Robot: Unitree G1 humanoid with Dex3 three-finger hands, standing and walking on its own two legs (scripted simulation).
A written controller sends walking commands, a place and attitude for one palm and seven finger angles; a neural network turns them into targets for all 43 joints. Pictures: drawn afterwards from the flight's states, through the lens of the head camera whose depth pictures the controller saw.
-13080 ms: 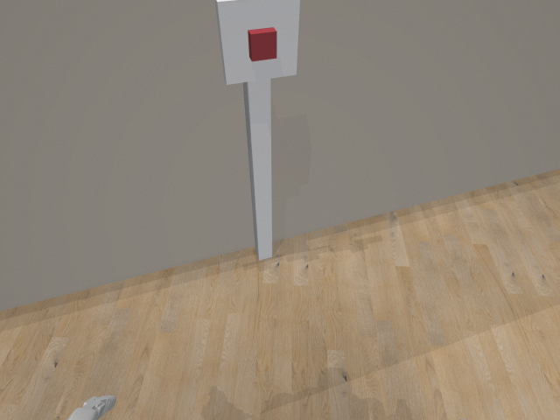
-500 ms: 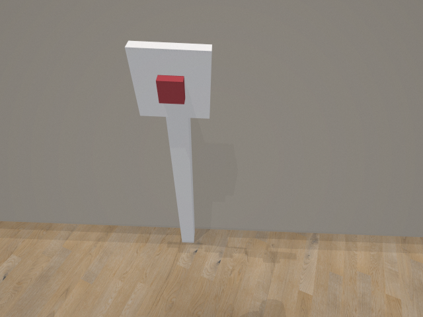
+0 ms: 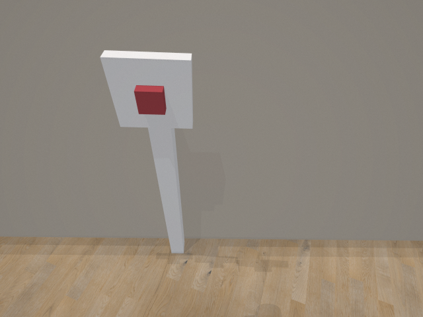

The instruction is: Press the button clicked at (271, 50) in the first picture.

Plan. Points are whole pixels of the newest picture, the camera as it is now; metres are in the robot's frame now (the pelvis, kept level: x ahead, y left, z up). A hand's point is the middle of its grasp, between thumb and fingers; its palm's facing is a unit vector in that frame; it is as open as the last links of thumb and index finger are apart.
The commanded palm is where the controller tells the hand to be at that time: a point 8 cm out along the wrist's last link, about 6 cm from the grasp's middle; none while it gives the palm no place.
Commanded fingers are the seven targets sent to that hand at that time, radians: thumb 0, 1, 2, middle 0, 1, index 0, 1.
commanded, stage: shuffle to correct the standing spot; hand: left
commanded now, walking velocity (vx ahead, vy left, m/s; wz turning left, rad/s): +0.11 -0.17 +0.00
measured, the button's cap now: (151, 99) +0.51 +0.17 +0.15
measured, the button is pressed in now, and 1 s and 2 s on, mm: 0 0 0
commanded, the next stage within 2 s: come to a stop and stand still in 0.02 s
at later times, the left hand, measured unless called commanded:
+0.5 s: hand out of the picture +0.02 +0.13 -0.19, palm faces +0.05 -0.98 -0.17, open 7.4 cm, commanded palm none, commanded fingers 0.00 0.90 0.90 -0.20 -0.30 -0.20 -0.30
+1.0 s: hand out of the picture +0.04 +0.12 -0.17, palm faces +0.03 -0.98 -0.18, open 7.4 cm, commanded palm none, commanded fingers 0.00 0.90 0.90 -0.20 -0.30 -0.20 -0.30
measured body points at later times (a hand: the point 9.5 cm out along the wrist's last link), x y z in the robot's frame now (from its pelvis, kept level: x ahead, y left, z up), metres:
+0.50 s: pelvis +0.05 -0.03 -0.01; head +0.08 -0.02 +0.44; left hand +0.02 +0.18 -0.17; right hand +0.13 -0.25 -0.16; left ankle +0.08 +0.06 -0.74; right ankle -0.02 -0.12 -0.71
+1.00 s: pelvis +0.04 -0.05 +0.00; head +0.04 -0.05 +0.45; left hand +0.04 +0.17 -0.16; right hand +0.03 -0.28 -0.15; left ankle +0.08 +0.06 -0.74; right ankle +0.03 -0.16 -0.74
